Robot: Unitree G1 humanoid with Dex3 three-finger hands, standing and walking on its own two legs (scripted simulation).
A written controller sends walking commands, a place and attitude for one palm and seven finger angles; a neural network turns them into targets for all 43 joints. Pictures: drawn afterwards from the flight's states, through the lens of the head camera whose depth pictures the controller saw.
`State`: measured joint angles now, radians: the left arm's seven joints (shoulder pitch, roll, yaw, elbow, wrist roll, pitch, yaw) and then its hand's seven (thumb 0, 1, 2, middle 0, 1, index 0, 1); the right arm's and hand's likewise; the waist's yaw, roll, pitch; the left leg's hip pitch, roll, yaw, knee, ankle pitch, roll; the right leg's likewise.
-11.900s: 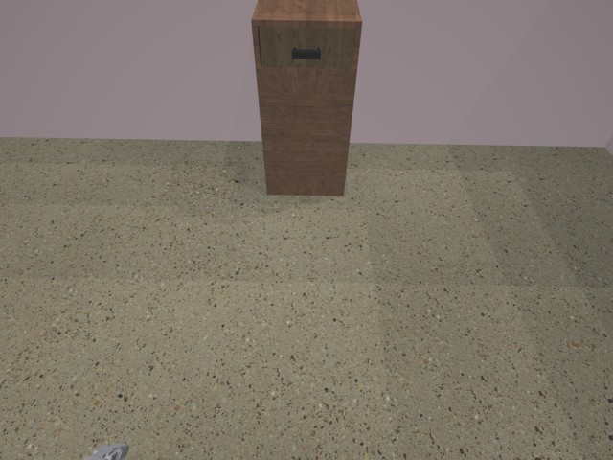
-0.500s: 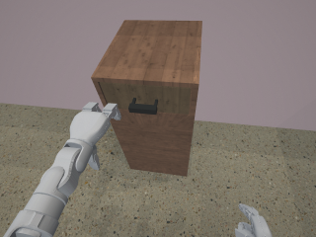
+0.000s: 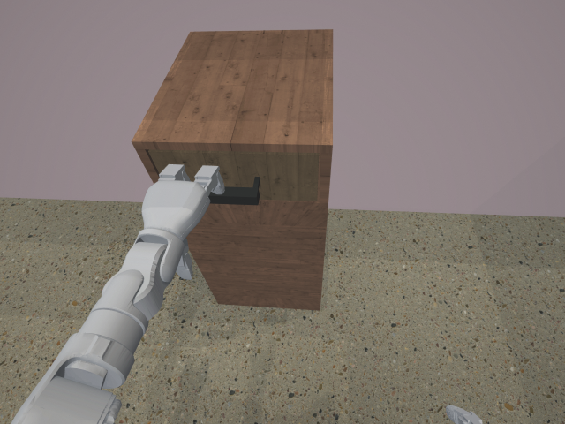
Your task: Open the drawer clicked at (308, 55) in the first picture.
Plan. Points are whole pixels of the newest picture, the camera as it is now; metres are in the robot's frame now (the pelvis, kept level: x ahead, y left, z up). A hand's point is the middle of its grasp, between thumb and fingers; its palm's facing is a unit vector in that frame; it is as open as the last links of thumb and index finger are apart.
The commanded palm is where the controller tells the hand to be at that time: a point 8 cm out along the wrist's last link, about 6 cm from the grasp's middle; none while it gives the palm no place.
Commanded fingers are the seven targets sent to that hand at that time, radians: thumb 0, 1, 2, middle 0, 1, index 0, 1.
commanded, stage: move the hooked fingers above the handle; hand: left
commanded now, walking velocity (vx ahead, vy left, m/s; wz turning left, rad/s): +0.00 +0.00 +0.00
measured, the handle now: (234, 188) +0.55 +0.15 -0.05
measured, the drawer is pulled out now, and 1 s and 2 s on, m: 0.00 0.00 0.00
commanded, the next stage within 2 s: none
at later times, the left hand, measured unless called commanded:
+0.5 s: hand (218, 194) +0.46 +0.15 +0.03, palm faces +0.05 -0.01 -1.00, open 13.9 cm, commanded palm +0.45 +0.16 +0.07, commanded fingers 0.00 -0.50 0.30 -0.30 -1.20 -0.30 -1.20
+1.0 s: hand (240, 184) +0.50 +0.12 +0.01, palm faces +0.07 +0.00 -1.00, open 13.7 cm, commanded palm +0.48 +0.16 +0.06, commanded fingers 0.00 -0.50 0.30 -0.30 -1.20 -0.30 -1.20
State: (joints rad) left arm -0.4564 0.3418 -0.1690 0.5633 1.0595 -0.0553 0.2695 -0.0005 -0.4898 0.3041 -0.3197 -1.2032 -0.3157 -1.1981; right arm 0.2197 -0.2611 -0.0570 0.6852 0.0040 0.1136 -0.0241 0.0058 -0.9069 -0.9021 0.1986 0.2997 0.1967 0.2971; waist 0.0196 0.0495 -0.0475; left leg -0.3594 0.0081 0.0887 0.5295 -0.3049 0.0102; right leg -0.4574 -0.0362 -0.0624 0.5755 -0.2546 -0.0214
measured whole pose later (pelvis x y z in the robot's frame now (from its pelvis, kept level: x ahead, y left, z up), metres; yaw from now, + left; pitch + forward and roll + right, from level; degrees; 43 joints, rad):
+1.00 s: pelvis +0.00 +0.01 -0.02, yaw -2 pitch +19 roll +1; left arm -0.92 0.29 -0.09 1.13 1.13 0.09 0.50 0.00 -0.49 0.30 -0.38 -1.25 -0.33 -1.23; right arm 0.31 -0.26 -0.05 0.73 -0.03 0.11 0.00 0.00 -0.91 -0.90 0.20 0.30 0.20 0.30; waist -0.14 0.06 -0.11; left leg -0.67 0.03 0.12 0.71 -0.37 0.03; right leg -0.76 -0.02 -0.02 0.70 -0.27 -0.01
